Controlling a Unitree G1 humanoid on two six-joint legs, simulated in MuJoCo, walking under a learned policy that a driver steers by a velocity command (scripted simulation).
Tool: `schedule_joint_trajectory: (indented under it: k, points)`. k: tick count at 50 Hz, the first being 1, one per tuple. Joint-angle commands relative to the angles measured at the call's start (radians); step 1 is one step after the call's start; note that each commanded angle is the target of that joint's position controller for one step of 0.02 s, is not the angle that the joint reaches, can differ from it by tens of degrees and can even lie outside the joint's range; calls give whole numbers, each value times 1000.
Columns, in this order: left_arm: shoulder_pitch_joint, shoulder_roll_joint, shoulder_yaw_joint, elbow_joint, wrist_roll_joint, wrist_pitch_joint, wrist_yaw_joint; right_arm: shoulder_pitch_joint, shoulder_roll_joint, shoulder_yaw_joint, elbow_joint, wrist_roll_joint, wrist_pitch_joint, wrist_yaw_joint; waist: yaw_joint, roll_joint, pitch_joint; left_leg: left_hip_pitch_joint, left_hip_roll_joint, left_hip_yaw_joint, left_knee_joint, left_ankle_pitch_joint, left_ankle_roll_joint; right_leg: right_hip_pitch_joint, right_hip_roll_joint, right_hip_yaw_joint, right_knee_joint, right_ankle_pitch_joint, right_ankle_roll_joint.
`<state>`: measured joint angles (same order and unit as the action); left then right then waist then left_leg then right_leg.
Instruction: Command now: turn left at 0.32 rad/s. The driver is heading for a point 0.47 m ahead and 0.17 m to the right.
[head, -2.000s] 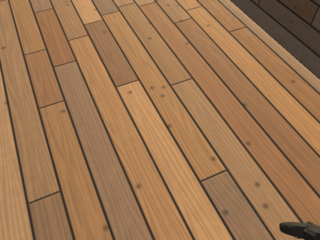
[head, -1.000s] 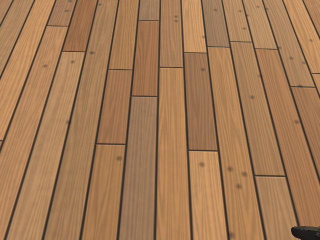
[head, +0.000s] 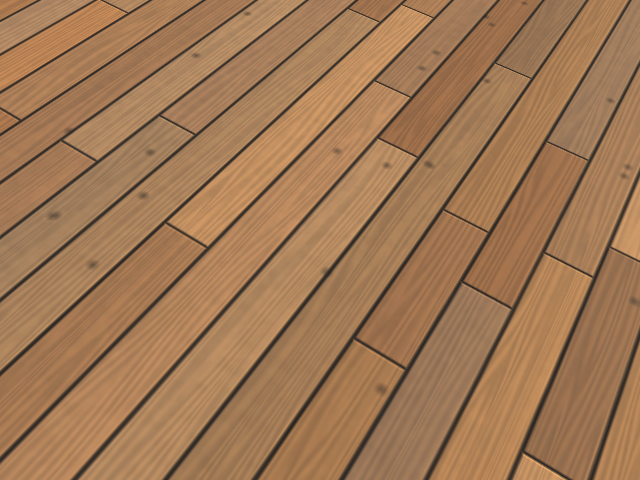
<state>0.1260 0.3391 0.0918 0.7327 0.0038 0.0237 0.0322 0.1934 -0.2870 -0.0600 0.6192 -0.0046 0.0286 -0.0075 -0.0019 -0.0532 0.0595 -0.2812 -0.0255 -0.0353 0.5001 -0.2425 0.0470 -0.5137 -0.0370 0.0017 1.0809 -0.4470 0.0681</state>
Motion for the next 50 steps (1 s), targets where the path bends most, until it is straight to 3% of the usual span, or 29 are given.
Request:
schedule_joint_trajectory:
  k: [1,5,8,11,12,13,14,15,16,17,20,30,50]
  points:
    - [13,72,18,-52,-5,-11,-1,-52,-122,-23,-61,-5,-22,-16,14,191,-156,148,222,-194,-155,464,175,-23,-8,34,47,89,21]
    - [-24,31,-4,-59,-5,-9,-8,-45,-121,-20,-37,-7,-20,-19,-12,190,-132,167,216,-202,-156,360,174,47,-23,38,-208,100,23]
    - [-28,42,-7,-59,-9,-10,-12,-43,-134,-20,-16,-10,-16,-10,-28,196,-104,124,224,-238,-158,285,191,136,-14,25,-340,55,15]
    - [6,33,-11,-42,-10,-18,-15,-67,-111,-8,7,-1,-16,-2,-5,176,-92,96,210,-262,-135,261,177,231,-2,16,-523,124,-1]
    - [33,19,-16,-29,-3,-24,-18,-74,-94,0,18,5,-17,-1,20,157,-92,74,191,-251,-123,250,150,307,1,10,-662,252,-14]
    - [46,34,-18,-25,12,-30,-19,-45,-77,6,33,2,-24,0,20,121,-109,45,165,-242,-118,211,104,395,-27,48,-719,401,-30]
    - [58,88,-11,-29,20,-32,-15,-10,-67,9,42,-17,-34,3,-10,37,-136,7,112,-196,-74,128,56,471,-106,114,-686,600,-59]
    - [27,123,0,-13,9,-33,-19,27,-70,3,50,-16,-40,8,-59,-72,-133,26,44,-119,-93,53,19,410,-104,100,-635,507,-104]
    - [7,64,-11,-25,4,-36,-26,-24,-89,3,60,-21,-39,6,-16,-44,-121,73,31,-100,-77,37,-6,346,-80,94,-656,376,-111]
    - [4,41,-19,-20,11,-41,-29,-61,-94,-1,57,-15,-34,3,-4,-33,-104,80,30,-96,-62,42,-7,318,-69,87,-668,322,-98]
    - [13,32,-28,-6,13,-58,-28,-61,-73,0,67,-11,-13,-6,-2,-21,-83,83,41,-109,-58,105,8,300,-51,68,-666,315,-72]
    - [40,29,-42,41,7,-57,-14,-27,-61,-7,154,-5,-15,-18,5,59,-66,94,43,-106,-63,157,-10,308,-31,55,-658,308,-77]
    - [80,18,-57,189,3,-52,-6,-16,-59,-6,354,3,-17,-34,4,51,-40,123,39,-82,-88,177,-24,314,-2,39,-694,302,-82]
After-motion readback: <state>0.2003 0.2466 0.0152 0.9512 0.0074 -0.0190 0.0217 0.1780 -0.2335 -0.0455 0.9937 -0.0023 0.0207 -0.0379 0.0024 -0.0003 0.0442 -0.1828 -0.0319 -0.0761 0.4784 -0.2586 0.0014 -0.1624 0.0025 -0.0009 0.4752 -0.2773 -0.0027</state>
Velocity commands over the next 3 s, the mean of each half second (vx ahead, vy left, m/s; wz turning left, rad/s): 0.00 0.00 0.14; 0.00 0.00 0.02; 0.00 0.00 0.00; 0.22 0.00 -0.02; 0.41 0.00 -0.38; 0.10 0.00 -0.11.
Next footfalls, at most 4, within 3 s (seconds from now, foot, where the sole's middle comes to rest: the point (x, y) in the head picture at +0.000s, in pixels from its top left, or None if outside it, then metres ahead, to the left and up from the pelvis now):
0.26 right None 0.05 -0.14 -0.78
2.34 right None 0.44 -0.13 -0.78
2.78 left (282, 393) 0.62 0.05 -0.78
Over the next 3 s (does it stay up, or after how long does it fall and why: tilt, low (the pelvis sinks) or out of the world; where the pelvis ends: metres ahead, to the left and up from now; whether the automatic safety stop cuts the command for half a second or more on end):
stays up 0.50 -0.04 -0.01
